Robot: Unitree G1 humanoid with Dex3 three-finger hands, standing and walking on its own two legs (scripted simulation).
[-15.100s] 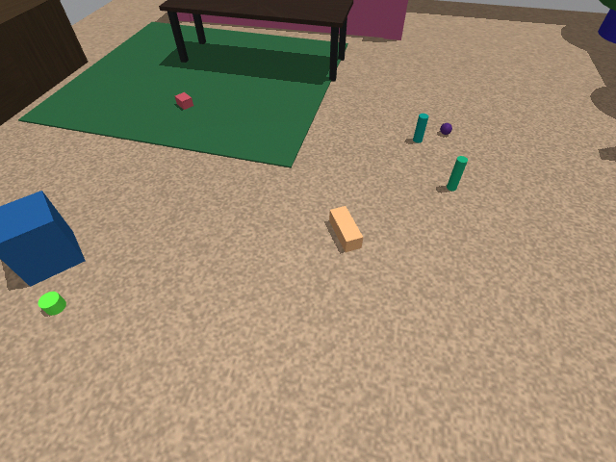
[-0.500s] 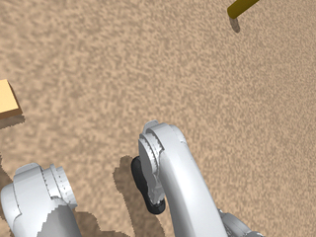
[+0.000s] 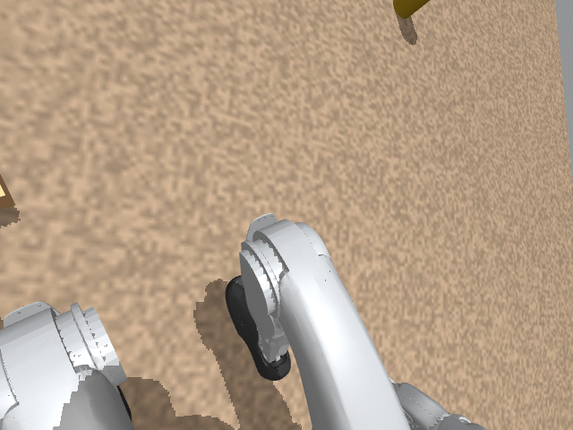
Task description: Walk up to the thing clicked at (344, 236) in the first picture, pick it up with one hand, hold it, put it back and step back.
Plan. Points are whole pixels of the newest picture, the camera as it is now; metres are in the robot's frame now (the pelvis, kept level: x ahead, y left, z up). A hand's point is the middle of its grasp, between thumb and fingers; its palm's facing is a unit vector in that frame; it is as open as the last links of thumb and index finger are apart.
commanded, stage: close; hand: left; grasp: from above
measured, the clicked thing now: out of the picture +0.46 +0.29 -0.27
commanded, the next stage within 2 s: settle in 1.18 s
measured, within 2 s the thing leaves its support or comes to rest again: leaves its support in 1.64 s
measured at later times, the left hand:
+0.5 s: hand out of the picture +0.45 +0.29 -0.25, palm faces -0.44 -0.14 -0.89, open 11.5 cm
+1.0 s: hand out of the picture +0.45 +0.29 -0.25, palm faces -0.44 -0.14 -0.89, open 11.2 cm
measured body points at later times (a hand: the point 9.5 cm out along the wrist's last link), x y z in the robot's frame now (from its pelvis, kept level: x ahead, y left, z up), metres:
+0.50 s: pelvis +0.00 +0.00 +0.01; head +0.27 +0.12 +0.34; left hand +0.47 +0.29 -0.20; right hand +0.03 -0.25 -0.04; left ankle +0.05 +0.12 -0.27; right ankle +0.12 -0.14 -0.27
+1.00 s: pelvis -0.01 +0.00 +0.01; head +0.27 +0.12 +0.34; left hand +0.47 +0.29 -0.20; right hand +0.03 -0.25 -0.04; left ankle +0.05 +0.12 -0.27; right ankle +0.12 -0.14 -0.27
